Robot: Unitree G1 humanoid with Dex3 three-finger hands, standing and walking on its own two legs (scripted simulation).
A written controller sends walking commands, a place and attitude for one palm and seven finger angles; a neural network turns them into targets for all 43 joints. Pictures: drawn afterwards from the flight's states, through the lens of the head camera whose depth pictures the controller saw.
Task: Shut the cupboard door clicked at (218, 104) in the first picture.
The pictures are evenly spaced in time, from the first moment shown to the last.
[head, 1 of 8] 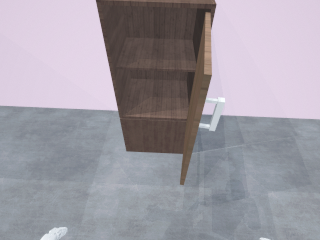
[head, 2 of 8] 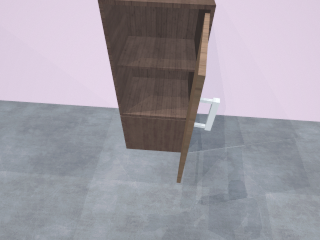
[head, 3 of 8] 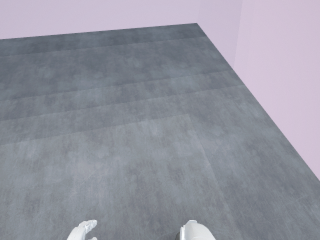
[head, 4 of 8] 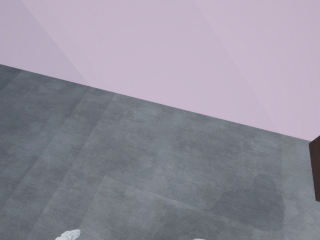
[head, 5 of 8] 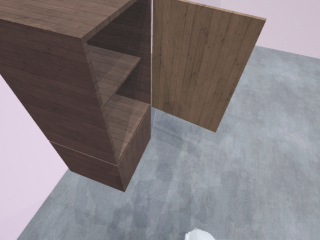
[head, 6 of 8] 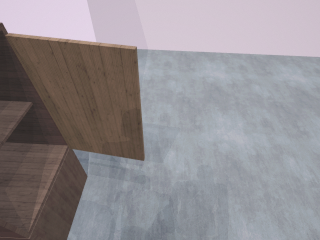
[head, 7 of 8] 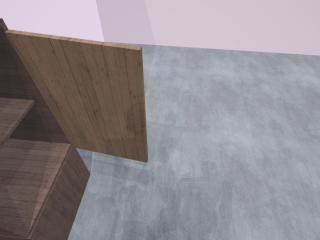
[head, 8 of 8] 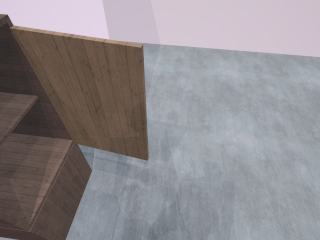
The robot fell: no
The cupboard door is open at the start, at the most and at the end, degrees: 83 83 83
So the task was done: no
